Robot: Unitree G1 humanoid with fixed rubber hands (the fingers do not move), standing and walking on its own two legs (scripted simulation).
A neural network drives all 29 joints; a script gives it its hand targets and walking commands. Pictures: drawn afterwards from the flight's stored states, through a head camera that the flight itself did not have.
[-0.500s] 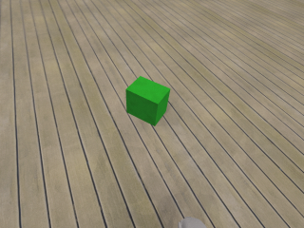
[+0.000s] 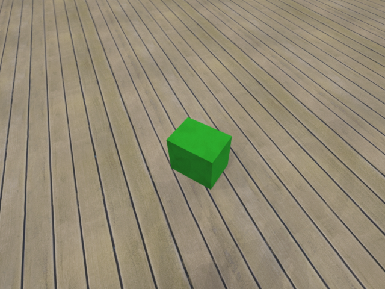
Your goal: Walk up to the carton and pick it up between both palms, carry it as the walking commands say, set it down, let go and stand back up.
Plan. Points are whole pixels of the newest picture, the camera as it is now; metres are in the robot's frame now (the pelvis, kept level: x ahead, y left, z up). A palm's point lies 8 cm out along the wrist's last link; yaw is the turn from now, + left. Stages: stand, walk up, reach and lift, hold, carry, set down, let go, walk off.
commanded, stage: walk up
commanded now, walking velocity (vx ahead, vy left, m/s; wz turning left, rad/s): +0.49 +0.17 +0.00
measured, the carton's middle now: (199, 153) +0.94 +0.00 -0.63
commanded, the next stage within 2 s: none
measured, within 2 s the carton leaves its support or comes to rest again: neither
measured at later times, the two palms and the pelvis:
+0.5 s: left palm (70, 243) +0.27 +0.34 -0.14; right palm (262, 224) +0.30 -0.15 -0.11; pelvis +0.26 +0.10 +0.01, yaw -2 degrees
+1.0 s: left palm (120, 160) +0.52 +0.25 -0.12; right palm (275, 189) +0.42 -0.22 -0.15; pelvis +0.45 +0.01 +0.00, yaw -1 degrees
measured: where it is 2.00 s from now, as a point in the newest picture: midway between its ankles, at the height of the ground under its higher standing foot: (181, 239)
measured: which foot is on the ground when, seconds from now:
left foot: up 0.00-0.32, down 0.34-0.88, up 0.90-1.00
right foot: down 0.00-0.36, up 0.38-0.86, down 0.88-1.00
